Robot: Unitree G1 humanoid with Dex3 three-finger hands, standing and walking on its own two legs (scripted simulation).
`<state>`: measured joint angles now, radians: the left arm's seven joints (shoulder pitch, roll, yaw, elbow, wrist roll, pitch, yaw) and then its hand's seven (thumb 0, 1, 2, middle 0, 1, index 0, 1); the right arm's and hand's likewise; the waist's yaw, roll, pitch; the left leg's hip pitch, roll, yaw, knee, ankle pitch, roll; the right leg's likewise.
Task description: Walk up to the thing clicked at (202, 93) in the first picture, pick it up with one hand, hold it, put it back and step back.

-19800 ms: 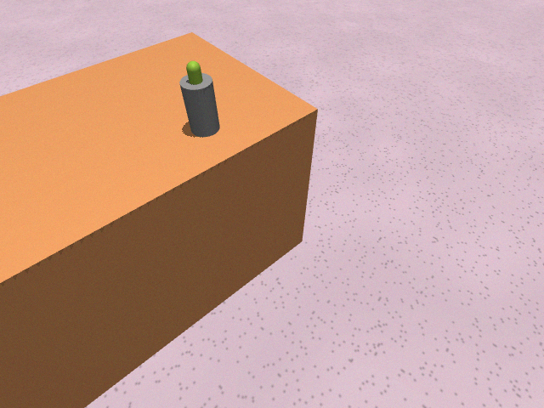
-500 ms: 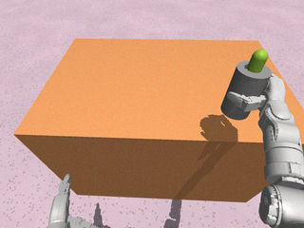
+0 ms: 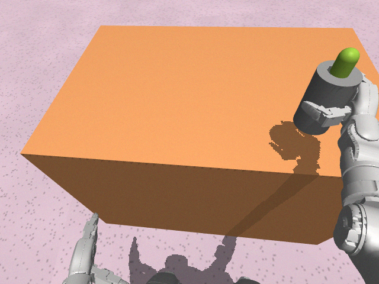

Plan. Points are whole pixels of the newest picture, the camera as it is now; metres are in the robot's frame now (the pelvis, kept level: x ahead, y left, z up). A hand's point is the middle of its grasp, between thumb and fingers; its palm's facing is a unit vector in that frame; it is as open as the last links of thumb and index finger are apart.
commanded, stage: crouch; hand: right
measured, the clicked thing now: (328, 91) +0.47 -0.22 +0.14
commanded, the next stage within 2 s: lower in 0.32 s
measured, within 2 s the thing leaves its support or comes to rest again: rests again in 1.24 s
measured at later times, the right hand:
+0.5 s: hand (325, 99) +0.48 -0.23 +0.10, palm faces +0.24 +0.97 +0.01, open 10.8 cm
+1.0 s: hand (318, 114) +0.49 -0.24 +0.05, palm faces +0.24 +0.97 +0.00, open 10.8 cm
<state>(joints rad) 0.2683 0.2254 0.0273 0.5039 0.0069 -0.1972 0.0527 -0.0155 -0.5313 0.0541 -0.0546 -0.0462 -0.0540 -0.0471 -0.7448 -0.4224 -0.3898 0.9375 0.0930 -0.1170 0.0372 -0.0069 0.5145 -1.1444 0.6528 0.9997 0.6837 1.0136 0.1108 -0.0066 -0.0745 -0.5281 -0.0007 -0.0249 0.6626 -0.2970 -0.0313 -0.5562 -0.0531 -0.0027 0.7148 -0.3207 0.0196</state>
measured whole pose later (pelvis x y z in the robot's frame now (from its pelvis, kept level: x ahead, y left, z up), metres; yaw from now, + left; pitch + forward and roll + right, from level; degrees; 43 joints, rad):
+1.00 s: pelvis -0.01 +0.00 -0.03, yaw +0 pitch +17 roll +3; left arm 0.31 0.23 0.01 0.28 0.05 -0.13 0.02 -0.01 -0.54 0.06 -0.06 -0.05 -0.05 -0.06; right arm -0.83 -0.54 -0.47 1.16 0.04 -0.32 0.08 -0.01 0.52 -1.15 0.65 1.00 0.68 1.02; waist 0.19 0.01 -0.12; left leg -0.81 -0.02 -0.01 0.89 -0.38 -0.03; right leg -0.86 -0.07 0.03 0.96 -0.41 0.02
